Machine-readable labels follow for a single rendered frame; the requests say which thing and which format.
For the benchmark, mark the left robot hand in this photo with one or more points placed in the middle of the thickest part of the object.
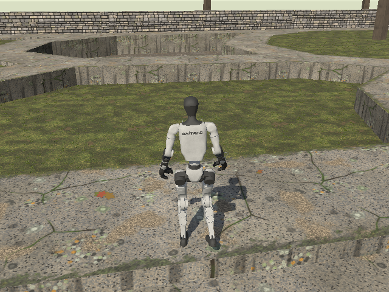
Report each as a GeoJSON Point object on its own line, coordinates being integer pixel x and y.
{"type": "Point", "coordinates": [167, 170]}

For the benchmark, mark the left robot foot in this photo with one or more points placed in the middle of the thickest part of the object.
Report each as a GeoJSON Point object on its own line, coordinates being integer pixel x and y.
{"type": "Point", "coordinates": [183, 241]}

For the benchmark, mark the right robot upper arm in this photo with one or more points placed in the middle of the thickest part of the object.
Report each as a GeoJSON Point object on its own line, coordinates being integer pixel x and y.
{"type": "Point", "coordinates": [214, 136]}

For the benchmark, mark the left robot upper arm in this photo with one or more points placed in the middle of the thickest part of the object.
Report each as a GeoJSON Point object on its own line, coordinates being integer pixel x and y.
{"type": "Point", "coordinates": [173, 129]}

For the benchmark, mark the right robot forearm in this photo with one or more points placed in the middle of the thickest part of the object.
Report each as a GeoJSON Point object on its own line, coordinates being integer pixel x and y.
{"type": "Point", "coordinates": [221, 157]}

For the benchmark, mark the humanoid robot head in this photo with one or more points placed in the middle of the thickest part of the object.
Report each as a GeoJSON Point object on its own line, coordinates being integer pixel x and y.
{"type": "Point", "coordinates": [191, 107]}

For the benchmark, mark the right robot hand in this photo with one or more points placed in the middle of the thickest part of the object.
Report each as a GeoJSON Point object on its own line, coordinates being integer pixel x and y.
{"type": "Point", "coordinates": [224, 165]}

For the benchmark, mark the left robot forearm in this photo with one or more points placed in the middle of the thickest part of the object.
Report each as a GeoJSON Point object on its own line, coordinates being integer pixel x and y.
{"type": "Point", "coordinates": [165, 161]}

